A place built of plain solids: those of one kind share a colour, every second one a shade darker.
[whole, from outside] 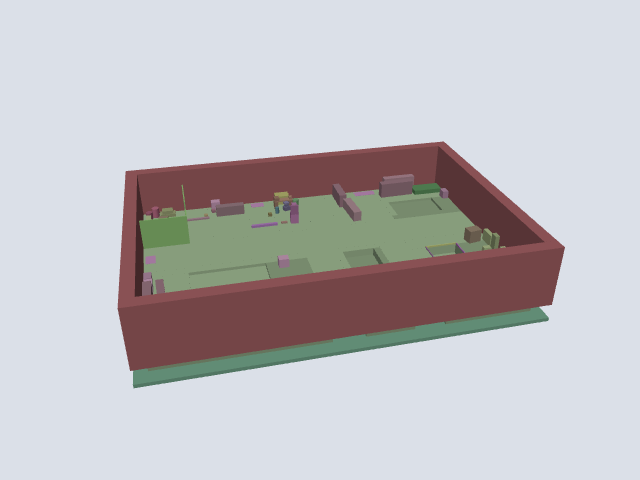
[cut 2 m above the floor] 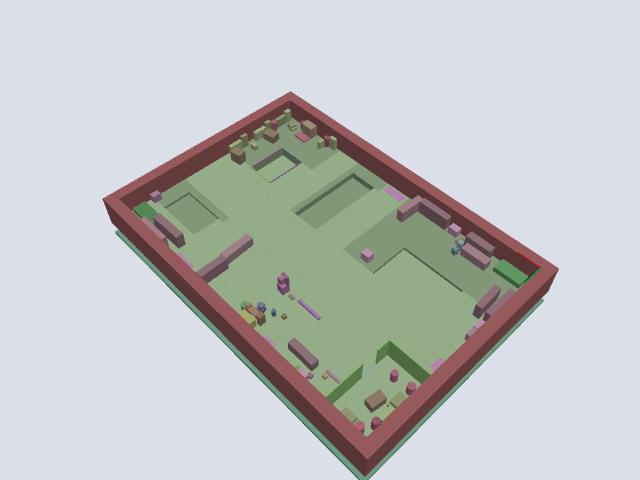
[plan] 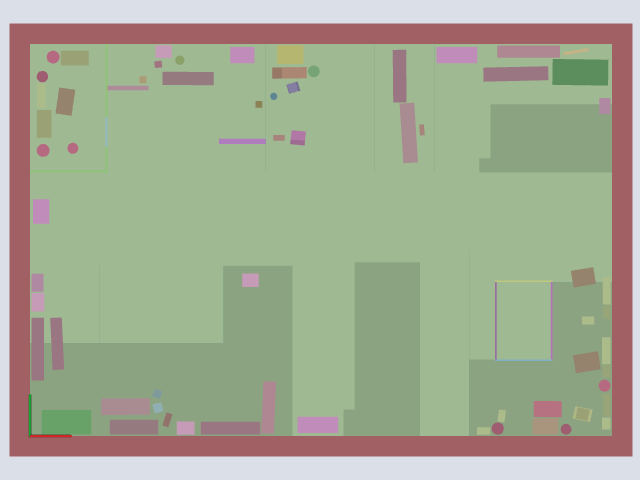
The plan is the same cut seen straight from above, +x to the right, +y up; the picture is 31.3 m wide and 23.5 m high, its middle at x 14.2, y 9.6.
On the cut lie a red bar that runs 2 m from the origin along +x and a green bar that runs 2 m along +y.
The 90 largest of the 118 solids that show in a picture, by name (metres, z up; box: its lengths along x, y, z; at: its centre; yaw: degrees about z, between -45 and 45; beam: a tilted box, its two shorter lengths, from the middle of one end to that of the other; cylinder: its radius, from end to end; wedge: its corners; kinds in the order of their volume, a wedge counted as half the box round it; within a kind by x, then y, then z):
{
 "floor_1": {"box": [3.4, 3.79, 2.1], "at": [1.7, 6.45, -1.05]},
 "floor_2": {"box": [3.8, 6.3, 1.0], "at": [1.9, 16.05, -0.5]},
 "floor_3": {"box": [2.0, 6.3, 1.0], "at": [4.8, 16.05, -0.5]},
 "floor_4": {"box": [12.85, 4.55, 2.1], "at": [6.42, 2.27, -1.05]},
 "floor_5": {"box": [12.85, 0.76, 2.1], "at": [6.42, 8.72, -1.05]},
 "floor_6": {"box": [6.07, 3.79, 1.85], "at": [6.43, 6.45, -1.18]},
 "floor_7": {"box": [3.45, 6.3, 1.0], "at": [7.53, 16.05, -0.5]},
 "floor_8": {"box": [2.3, 6.3, 1.0], "at": [10.4, 16.05, -0.5]},
 "floor_9": {"box": [3.38, 3.79, 2.1], "at": [11.16, 6.45, -1.05]},
 "floor_10": {"box": [3.0, 6.3, 1.0], "at": [13.05, 16.05, -0.5]},
 "floor_11": {"box": [2.5, 9.1, 1.0], "at": [14.1, 4.55, -0.5]},
 "floor_12": {"box": [28.5, 3.8, 1.0], "at": [14.25, 11.0, -0.5]},
 "floor_13": {"box": [0.55, 7.21, 2.1], "at": [15.62, 4.91, -1.05]},
 "floor_14": {"box": [2.3, 6.3, 1.0], "at": [15.7, 16.05, -0.5]},
 "floor_15": {"box": [3.75, 1.3, 2.1], "at": [17.23, 0.65, -1.05]},
 "floor_16": {"box": [2.65, 7.21, 1.48], "at": [17.23, 4.91, -1.36]},
 "floor_17": {"box": [3.75, 0.59, 2.1], "at": [17.23, 8.8, -1.05]},
 "floor_18": {"box": [2.95, 6.3, 1.0], "at": [18.32, 16.05, -0.5]},
 "floor_19": {"box": [0.55, 7.21, 2.1], "at": [18.82, 4.91, -1.05]},
 "floor_20": {"box": [2.4, 9.1, 1.0], "at": [20.3, 4.55, -0.5]},
 "floor_21": {"box": [2.2, 6.3, 1.0], "at": [20.9, 16.05, -0.5]},
 "floor_22": {"box": [1.35, 3.79, 2.1], "at": [22.18, 5.64, -1.05]},
 "floor_23": {"box": [0.55, 2.65, 2.1], "at": [22.27, 14.93, -1.05]},
 "floor_24": {"box": [2.65, 3.79, 1.26], "at": [24.18, 5.64, -1.47]},
 "floor_25": {"box": [4.36, 2.65, 1.86], "at": [24.73, 14.93, -1.17]},
 "floor_26": {"box": [7.0, 3.75, 2.1], "at": [25.0, 1.88, -1.05]},
 "floor_27": {"box": [7.0, 1.56, 2.1], "at": [25.0, 8.32, -1.05]},
 "floor_28": {"box": [6.5, 0.7, 2.1], "at": [25.25, 13.25, -1.05]},
 "floor_29": {"box": [6.5, 2.95, 2.1], "at": [25.25, 17.73, -1.05]},
 "floor_30": {"box": [3.0, 3.79, 2.1], "at": [27.0, 5.64, -1.05]},
 "floor_31": {"box": [1.59, 2.65, 2.1], "at": [27.7, 14.93, -1.05]},
 "wall_1": {"box": [1.0, 19.2, 5.0], "at": [-0.5, 9.6, 1.5]},
 "wall_2": {"box": [30.5, 1.0, 5.0], "at": [14.25, -0.5, 1.5]},
 "wall_3": {"box": [30.5, 1.0, 5.0], "at": [14.25, 19.7, 1.5]},
 "wall_4": {"box": [1.0, 19.2, 5.0], "at": [29.0, 9.6, 1.5]},
 "floor_base_1": {"box": [30.5, 21.2, 0.3], "at": [14.25, 9.6, -2.35]},
 "bar_rack_1": {"box": [0.62, 3.08, 1.35], "at": [0.38, 4.25, 0.68]},
 "bar_rack_2": {"box": [0.57, 2.55, 1.36], "at": [1.33, 4.52, 0.68], "yaw": 2.6},
 "bar_rack_3": {"box": [2.92, 0.63, 1.29], "at": [9.82, 0.39, 0.65]},
 "bar_rack_4": {"box": [0.62, 2.54, 1.18], "at": [11.69, 1.4, 0.59], "yaw": -2.6},
 "bar_rack_5": {"box": [0.66, 2.58, 1.22], "at": [18.1, 17.62, 0.61], "yaw": 0.5},
 "bar_rack_6": {"box": [3.18, 0.69, 1.38], "at": [23.79, 17.73, 0.69], "yaw": 1.3},
 "bar_rack_7": {"box": [3.08, 0.61, 1.35], "at": [24.42, 18.82, 0.68]},
 "board_stack_1": {"box": [2.38, 0.81, 0.82], "at": [4.68, 1.44, 0.41], "yaw": 0.2},
 "board_stack_2": {"box": [2.38, 0.73, 1.13], "at": [5.09, 0.43, 0.56]},
 "board_stack_3": {"box": [2.51, 0.65, 0.89], "at": [7.75, 17.51, 0.45], "yaw": -0.3},
 "board_stack_4": {"box": [0.72, 2.93, 0.9], "at": [18.55, 14.84, 0.45], "yaw": 3.6},
 "pallet_load_1": {"box": [0.8, 1.29, 0.76], "at": [1.73, 16.38, 0.38], "yaw": -8.2},
 "pallet_load_2": {"box": [1.28, 0.81, 1.17], "at": [25.24, 0.47, 0.58]},
 "pallet_load_3": {"box": [1.12, 0.83, 1.11], "at": [27.1, 7.77, 0.56], "yaw": 9.2},
 "pallet_load_4": {"box": [1.24, 0.9, 0.76], "at": [27.27, 3.61, 0.38], "yaw": 9.4},
 "crate_stack_1": {"box": [0.43, 1.2, 0.84], "at": [0.55, 16.66, 0.42]},
 "crate_stack_2": {"box": [0.65, 0.36, 1.24], "at": [22.22, 0.25, 0.62]},
 "crate_stack_3": {"box": [0.35, 0.6, 0.81], "at": [23.09, 0.98, 0.41], "yaw": -7.5},
 "crate_stack_4": {"box": [0.43, 1.33, 0.91], "at": [28.21, 4.18, 0.46]},
 "crate_stack_5": {"box": [0.42, 0.59, 1.21], "at": [28.22, 0.62, 0.6]},
 "crate_stack_6": {"box": [0.39, 0.59, 1.27], "at": [28.23, 3.16, 0.64]},
 "crate_stack_7": {"box": [0.39, 1.34, 0.96], "at": [28.23, 7.11, 0.48]},
 "crate_stack_8": {"box": [0.37, 1.1, 0.89], "at": [28.25, 1.52, 0.45]},
 "crate_stack_9": {"box": [0.36, 0.64, 1.3], "at": [28.25, 6.06, 0.65]},
 "sheet_stack_1": {"box": [2.43, 1.21, 0.49], "at": [1.79, 0.68, 0.24]},
 "sheet_stack_2": {"box": [2.73, 1.27, 0.42], "at": [26.95, 17.81, 0.21], "yaw": -0.8},
 "offcut_bin_1": {"box": [0.59, 0.88, 0.75], "at": [0.36, 7.5, 0.38]},
 "offcut_bin_2": {"box": [0.63, 0.91, 0.75], "at": [0.39, 6.55, 0.38]},
 "offcut_bin_3": {"box": [0.8, 0.62, 0.8], "at": [6.55, 18.82, 0.4]},
 "offcut_bin_4": {"box": [0.88, 0.64, 0.72], "at": [7.62, 0.39, 0.36]},
 "offcut_bin_5": {"box": [0.81, 0.67, 0.75], "at": [10.8, 7.63, 0.38], "yaw": -0.2},
 "offcut_bin_6": {"box": [0.56, 0.78, 0.72], "at": [28.15, 16.16, 0.36]},
 "part_1": {"box": [3.8, 0.1, 2.65], "at": [1.9, 12.95, 1.27]},
 "part_2": {"box": [0.1, 1.14, 2.65], "at": [3.75, 13.57, 1.27]},
 "part_3": {"box": [0.1, 3.56, 2.65], "at": [3.75, 17.42, 1.27]},
 "barrel_1": {"cylinder": 0.28, "from": [0.61, 17.6, 0.0], "to": [0.61, 17.6, 0.96]},
 "barrel_2": {"cylinder": 0.32, "from": [0.65, 13.98, 0.0], "to": [0.65, 13.98, 0.88]},
 "barrel_3": {"cylinder": 0.32, "from": [1.14, 18.55, 0.0], "to": [1.14, 18.55, 0.86]},
 "barrel_4": {"cylinder": 0.27, "from": [2.1, 14.09, 0.0], "to": [2.1, 14.09, 0.9]},
 "barrel_5": {"cylinder": 0.3, "from": [22.9, 0.37, 0.0], "to": [22.9, 0.37, 0.96]},
 "barrel_6": {"cylinder": 0.27, "from": [26.25, 0.34, 0.0], "to": [26.25, 0.34, 0.82]},
 "barrel_7": {"cylinder": 0.29, "from": [28.14, 2.47, 0.0], "to": [28.14, 2.47, 0.96]},
 "sack_pile_1": {"box": [0.72, 1.36, 0.3], "at": [0.69, 15.28, 0.15]},
 "sack_pile_2": {"box": [0.65, 0.95, 0.29], "at": [0.69, 15.28, 0.45]},
 "sack_pile_3": {"box": [1.37, 0.73, 0.3], "at": [2.19, 18.5, 0.15]},
 "sack_pile_4": {"box": [0.96, 0.66, 0.31], "at": [2.19, 18.5, 0.46]},
 "sack_pile_5": {"box": [0.87, 0.62, 0.26], "at": [27.06, 1.08, 0.13], "yaw": -11.9},
 "forge_hearth_1": {"box": [1.29, 0.92, 0.85], "at": [12.74, 18.67, 0.42]},
 "bandsaw_1": {"box": [0.71, 0.23, 0.87], "at": [13.1, 14.37, 1.31], "yaw": -5.8},
 "bandsaw_2": {"box": [0.71, 0.69, 0.88], "at": [13.13, 14.6, 0.44], "yaw": -5.8},
 "pallet_1": {"box": [1.37, 0.79, 0.2], "at": [25.35, 1.32, 0.05], "yaw": -0.6},
 "bin_1": {"box": [0.45, 0.46, 0.84], "at": [6.27, 1.38, 0.42], "yaw": 15.2},
 "low_beam_1": {"box": [2.3, 0.26, 0.26], "at": [10.4, 14.43, 0.08]},
 "quench_tub_1": {"cylinder": 0.29, "from": [13.89, 17.86, 0.0], "to": [13.89, 17.86, 0.57]}
}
